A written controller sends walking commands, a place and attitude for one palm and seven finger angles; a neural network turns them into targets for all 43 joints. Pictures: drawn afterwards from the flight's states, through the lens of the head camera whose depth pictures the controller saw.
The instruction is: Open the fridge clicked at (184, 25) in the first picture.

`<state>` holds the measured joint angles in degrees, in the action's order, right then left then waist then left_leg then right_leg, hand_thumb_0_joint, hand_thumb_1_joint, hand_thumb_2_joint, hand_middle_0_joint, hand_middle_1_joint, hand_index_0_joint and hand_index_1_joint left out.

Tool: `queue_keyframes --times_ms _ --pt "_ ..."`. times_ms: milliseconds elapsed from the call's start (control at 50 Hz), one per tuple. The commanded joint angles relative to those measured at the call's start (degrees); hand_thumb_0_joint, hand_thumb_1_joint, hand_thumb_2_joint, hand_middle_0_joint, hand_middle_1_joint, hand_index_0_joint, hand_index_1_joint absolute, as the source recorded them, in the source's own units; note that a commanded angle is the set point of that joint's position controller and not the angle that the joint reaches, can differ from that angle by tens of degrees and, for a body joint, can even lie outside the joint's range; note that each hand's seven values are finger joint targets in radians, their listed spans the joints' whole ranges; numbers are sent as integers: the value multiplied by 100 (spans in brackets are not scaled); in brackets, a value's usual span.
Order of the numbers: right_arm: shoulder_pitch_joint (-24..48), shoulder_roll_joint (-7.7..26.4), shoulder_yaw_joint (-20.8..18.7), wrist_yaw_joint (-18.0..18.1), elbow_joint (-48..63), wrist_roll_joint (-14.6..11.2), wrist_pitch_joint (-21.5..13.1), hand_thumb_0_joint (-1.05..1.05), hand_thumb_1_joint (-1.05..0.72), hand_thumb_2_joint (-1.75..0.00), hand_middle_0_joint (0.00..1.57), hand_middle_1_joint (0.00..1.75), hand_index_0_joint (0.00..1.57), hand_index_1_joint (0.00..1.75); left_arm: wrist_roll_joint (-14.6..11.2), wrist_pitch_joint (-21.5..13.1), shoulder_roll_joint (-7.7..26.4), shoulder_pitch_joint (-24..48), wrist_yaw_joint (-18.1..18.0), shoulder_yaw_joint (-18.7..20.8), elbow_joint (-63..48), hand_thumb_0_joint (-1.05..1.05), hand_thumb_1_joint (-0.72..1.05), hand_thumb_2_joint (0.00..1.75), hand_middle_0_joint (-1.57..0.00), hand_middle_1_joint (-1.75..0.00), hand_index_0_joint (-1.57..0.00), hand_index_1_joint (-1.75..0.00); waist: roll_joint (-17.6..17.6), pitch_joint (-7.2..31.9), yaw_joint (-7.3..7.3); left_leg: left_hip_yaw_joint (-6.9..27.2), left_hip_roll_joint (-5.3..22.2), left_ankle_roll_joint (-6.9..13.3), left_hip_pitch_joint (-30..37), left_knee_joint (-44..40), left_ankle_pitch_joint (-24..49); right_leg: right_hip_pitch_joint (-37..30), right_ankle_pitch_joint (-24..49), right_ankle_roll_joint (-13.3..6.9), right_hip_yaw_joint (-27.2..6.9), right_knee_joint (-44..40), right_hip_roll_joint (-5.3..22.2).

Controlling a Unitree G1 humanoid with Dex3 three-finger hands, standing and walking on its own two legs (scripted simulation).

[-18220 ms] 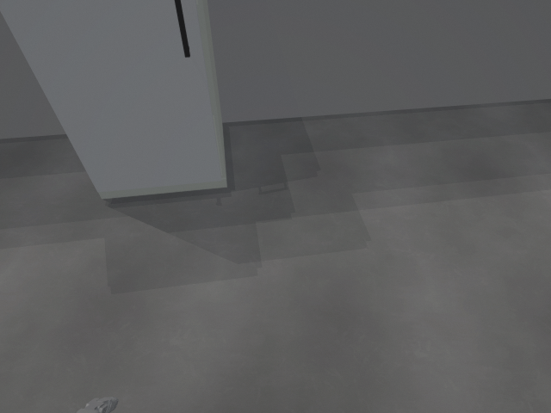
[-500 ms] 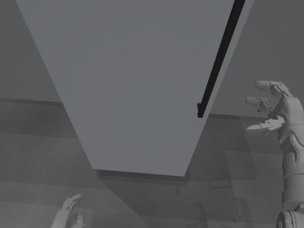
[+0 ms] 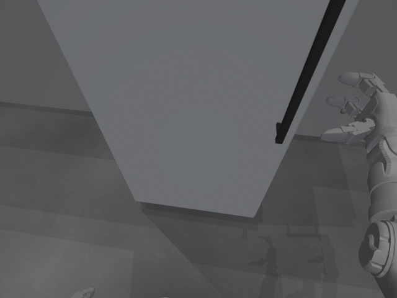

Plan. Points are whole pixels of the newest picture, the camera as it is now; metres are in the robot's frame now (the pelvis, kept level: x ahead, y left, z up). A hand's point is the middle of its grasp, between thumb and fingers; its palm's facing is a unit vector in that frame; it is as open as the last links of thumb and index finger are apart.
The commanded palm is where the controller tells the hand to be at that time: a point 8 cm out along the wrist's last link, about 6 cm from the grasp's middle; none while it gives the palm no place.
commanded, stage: move the hooked fingers beside the handle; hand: right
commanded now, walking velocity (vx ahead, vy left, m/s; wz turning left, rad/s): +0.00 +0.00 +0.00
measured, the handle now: (308, 59) +0.53 -0.13 +0.21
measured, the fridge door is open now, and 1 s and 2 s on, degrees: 0 0 0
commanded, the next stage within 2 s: feel for the door with the fingertips in 0.94 s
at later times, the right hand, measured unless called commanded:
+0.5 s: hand (340, 110) +0.48 -0.21 +0.14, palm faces +0.02 +1.00 +0.02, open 14.0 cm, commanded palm +0.45 -0.26 +0.15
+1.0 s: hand (336, 106) +0.49 -0.21 +0.14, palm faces +0.01 +1.00 +0.02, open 14.0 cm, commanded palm +0.46 -0.25 +0.15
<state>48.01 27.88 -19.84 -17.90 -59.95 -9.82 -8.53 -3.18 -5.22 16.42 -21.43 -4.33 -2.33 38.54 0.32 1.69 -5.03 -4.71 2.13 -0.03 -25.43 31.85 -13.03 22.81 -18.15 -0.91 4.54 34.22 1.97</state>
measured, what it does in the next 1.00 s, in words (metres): stands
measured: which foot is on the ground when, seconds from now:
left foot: down 0.00-1.00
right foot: down 0.00-1.00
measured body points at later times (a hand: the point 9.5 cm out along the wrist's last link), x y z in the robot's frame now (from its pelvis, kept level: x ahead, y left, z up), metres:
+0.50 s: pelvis +0.01 -0.01 +0.00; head +0.06 -0.01 +0.45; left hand +0.04 +0.26 -0.11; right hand +0.47 -0.27 +0.14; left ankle +0.03 +0.12 -0.73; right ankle -0.01 -0.11 -0.73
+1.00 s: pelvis +0.01 +0.00 -0.01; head +0.07 -0.01 +0.44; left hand +0.04 +0.26 -0.12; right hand +0.48 -0.26 +0.14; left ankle +0.03 +0.12 -0.73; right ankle -0.01 -0.11 -0.73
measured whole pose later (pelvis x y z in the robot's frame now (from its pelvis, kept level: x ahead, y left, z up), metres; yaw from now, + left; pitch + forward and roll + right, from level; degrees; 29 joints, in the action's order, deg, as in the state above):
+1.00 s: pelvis +0.01 +0.00 -0.01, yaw +0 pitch +10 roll +1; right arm 50.7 28.1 -20.2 -16.1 -62.6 -8.4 -11.3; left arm -2.4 -1.4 15.8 -23.0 -2.8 -2.0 36.9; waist 0.5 3.0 -5.9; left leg -4.5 1.7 -0.3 -29.4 34.0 -14.3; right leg 27.1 -20.2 -1.1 4.5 37.5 2.5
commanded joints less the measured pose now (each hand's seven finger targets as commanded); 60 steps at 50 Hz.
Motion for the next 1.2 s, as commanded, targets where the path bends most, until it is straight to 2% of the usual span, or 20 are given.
queue_keyframes --times_ms 0,40,80,120,180,200,260,300,480,620,680,720,780,820,880,900,1040,1100,1140,1180 --pt "2999 1721 -355 115 935 60 -504 0 50 -30 30 120 30 120 36 -139 949 -449 -51 341 -475 0 90 90 -20 -30 -20 -30 141 2010 -66 307 -213 120 956 -136 1302 -377 1341 -72 -429 -398 -102" --pt "3255 1477 -167 136 947 92 -581 0 50 -30 30 120 30 120 58 -127 921 -518 -17 347 -451 0 90 90 -20 -30 -20 -30 358 2050 -141 295 -225 125 810 -123 1304 -486 1384 -53 -440 -363 -108" --pt "3276 1747 -410 155 944 84 -673 0 50 -30 30 120 30 120 78 -87 958 -626 -9 378 -443 0 90 90 -20 -30 -20 -30 220 2371 -123 309 -251 121 966 -60 1534 -534 1638 -66 -437 -288 -82" --pt "3420 1611 -298 157 729 121 -662 0 50 -30 30 120 30 120 89 -47 938 -684 4 366 -382 0 90 90 -20 -30 -20 -30 336 2208 -201 289 -261 119 788 -58 1532 -495 1644 -51 -437 -261 -81" --pt "2912 1931 -629 162 789 158 -714 0 50 -30 30 120 30 120 116 29 964 -768 47 399 -479 0 90 90 -20 -30 -20 -30 318 2487 23 271 -275 142 1008 41 1783 -508 2001 -40 -427 -235 -69" --pt "2783 1748 -494 143 992 158 -721 0 50 -30 30 120 30 120 115 57 925 -721 71 403 -547 0 90 90 -20 -30 -20 -30 626 2632 57 285 -271 149 1009 61 1905 -656 2220 -21 -393 -211 -71" --pt "2226 1561 -494 104 1170 15 -638 0 50 -30 30 120 30 120 108 124 918 -722 119 439 -638 0 90 90 -20 -30 -20 -30 320 2514 122 233 -304 156 1078 45 2024 -650 2509 -33 -379 -190 -13" --pt "2198 1631 -582 86 1192 -34 -508 0 50 -30 30 120 30 120 78 168 942 -654 119 445 -668 0 90 90 -20 -30 -20 -30 121 2275 106 249 -310 127 1110 -9 1962 -416 2133 -55 -329 -260 -27" --pt "2930 1385 -271 198 1810 -8 -562 0 50 -30 30 120 30 120 58 131 857 -519 35 422 -599 0 90 90 -20 -30 -20 -30 610 2236 -99 274 -303 147 831 -81 1724 -833 1949 -62 -385 -217 -41" --pt "3189 1064 95 181 996 69 -463 0 50 -30 30 120 30 120 55 108 875 -478 24 351 -540 0 90 90 -20 -30 -20 -30 297 1808 -235 227 -262 139 554 -68 1380 -482 1476 -53 -465 -243 -81" --pt "3235 1350 -175 232 994 66 -575 0 50 -30 30 120 30 120 82 110 902 -534 31 361 -549 0 90 90 -20 -30 -20 -30 182 2184 -163 242 -260 146 718 40 1579 -549 1713 -46 -493 -154 -76" --pt "3231 1142 -31 210 827 48 -565 0 50 -30 30 120 30 120 84 104 881 -517 51 347 -563 0 90 90 -20 -30 -20 -30 231 2129 -204 252 -256 131 650 43 1586 -499 1675 -40 -464 -126 -88" --pt "3083 1687 -423 237 773 122 -630 0 50 -30 30 120 30 120 97 153 929 -544 54 349 -621 0 90 90 -20 -30 -20 -30 141 2249 -71 298 -252 128 883 109 1713 -276 1686 -65 -425 -94 -101" --pt "3306 1361 -121 209 958 156 -674 0 50 -30 30 120 30 120 97 154 873 -530 73 341 -637 0 90 90 -20 -30 -20 -30 439 2277 -140 272 -255 139 732 130 1726 -436 1804 -39 -445 -88 -94" --pt "3224 1614 -363 204 1103 101 -741 0 50 -30 30 120 30 120 99 185 901 -582 69 377 -652 0 90 90 -20 -30 -20 -30 307 2561 -94 289 -282 127 911 140 1823 -498 1911 -49 -443 -56 -77" --pt "3203 1425 -221 174 1202 67 -745 0 50 -30 30 120 30 120 89 181 878 -560 74 379 -669 0 90 90 -20 -30 -20 -30 425 2604 -97 282 -288 133 875 134 1843 -601 1976 -41 -446 -65 -73" --pt "3116 1379 -175 178 881 56 -566 0 50 -30 30 120 30 120 83 189 911 -615 59 370 -583 0 90 90 -20 -30 -20 -30 296 2025 -176 267 -284 124 710 -14 1390 -213 1347 -71 -415 -187 -82" --pt "3145 1465 -284 234 1126 60 -661 0 50 -30 30 120 30 120 106 175 902 -653 62 395 -589 0 90 90 -20 -30 -20 -30 346 2384 -121 278 -291 135 837 39 1513 -378 1534 -65 -427 -147 -76" --pt "3229 1079 6 232 1073 56 -655 0 50 -30 30 120 30 120 107 151 867 -659 86 389 -544 0 90 90 -20 -30 -20 -30 542 2211 -198 254 -302 142 580 11 1380 -475 1491 -43 -446 -135 -70" --pt "3204 1294 -206 292 1141 25 -688 0 50 -30 30 120 30 120 107 154 888 -695 89 413 -527 0 90 90 -20 -30 -20 -30 396 2338 -147 271 -307 138 744 34 1529 -461 1628 -54 -436 -114 -64"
